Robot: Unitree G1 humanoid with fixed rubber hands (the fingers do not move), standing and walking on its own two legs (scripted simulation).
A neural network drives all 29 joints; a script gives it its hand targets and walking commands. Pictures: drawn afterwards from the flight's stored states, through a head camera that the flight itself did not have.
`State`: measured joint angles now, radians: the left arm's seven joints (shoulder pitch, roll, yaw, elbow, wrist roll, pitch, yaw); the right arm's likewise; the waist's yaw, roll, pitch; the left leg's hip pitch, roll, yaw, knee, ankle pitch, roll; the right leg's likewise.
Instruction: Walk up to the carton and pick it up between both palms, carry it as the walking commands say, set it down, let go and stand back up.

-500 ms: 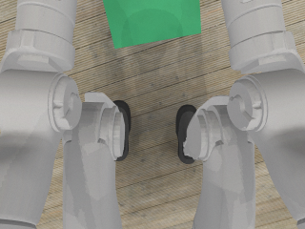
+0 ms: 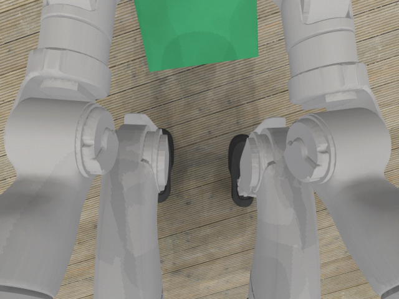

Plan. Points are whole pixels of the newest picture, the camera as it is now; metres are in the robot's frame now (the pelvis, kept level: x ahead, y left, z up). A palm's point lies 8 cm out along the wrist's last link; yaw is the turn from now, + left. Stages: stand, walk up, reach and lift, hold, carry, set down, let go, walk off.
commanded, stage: reach and lift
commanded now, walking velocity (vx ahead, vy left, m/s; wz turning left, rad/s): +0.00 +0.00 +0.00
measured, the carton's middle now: out of the picture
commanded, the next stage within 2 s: none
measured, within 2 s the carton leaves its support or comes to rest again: neither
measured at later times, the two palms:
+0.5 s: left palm out of the picture +0.55 +0.14 -0.04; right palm out of the picture +0.55 -0.09 -0.03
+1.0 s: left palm out of the picture +0.53 +0.14 +0.03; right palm out of the picture +0.53 -0.09 +0.04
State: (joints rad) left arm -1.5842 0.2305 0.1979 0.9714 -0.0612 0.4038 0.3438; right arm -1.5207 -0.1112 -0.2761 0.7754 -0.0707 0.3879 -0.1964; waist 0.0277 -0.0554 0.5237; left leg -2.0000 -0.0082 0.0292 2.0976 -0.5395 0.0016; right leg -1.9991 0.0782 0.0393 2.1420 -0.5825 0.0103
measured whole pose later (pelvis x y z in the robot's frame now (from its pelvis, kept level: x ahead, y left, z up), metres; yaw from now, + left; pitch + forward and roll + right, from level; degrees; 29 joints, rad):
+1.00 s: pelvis -0.02 -0.01 +0.09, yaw -1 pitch +17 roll +3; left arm -1.46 0.16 0.25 0.87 -0.03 0.46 0.37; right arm -1.39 -0.01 -0.31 0.68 -0.11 0.46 -0.33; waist 0.03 -0.07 0.52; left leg -1.62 -0.01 0.03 1.81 -0.49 -0.01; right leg -1.63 0.08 0.06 1.87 -0.53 0.01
